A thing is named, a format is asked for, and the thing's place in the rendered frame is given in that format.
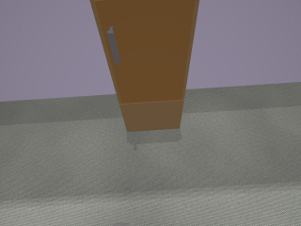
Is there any cupboard door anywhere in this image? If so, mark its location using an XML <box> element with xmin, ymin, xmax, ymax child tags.
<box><xmin>94</xmin><ymin>0</ymin><xmax>196</xmax><ymax>104</ymax></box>

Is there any handle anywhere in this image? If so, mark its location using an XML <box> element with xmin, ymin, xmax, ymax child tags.
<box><xmin>107</xmin><ymin>25</ymin><xmax>120</xmax><ymax>64</ymax></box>

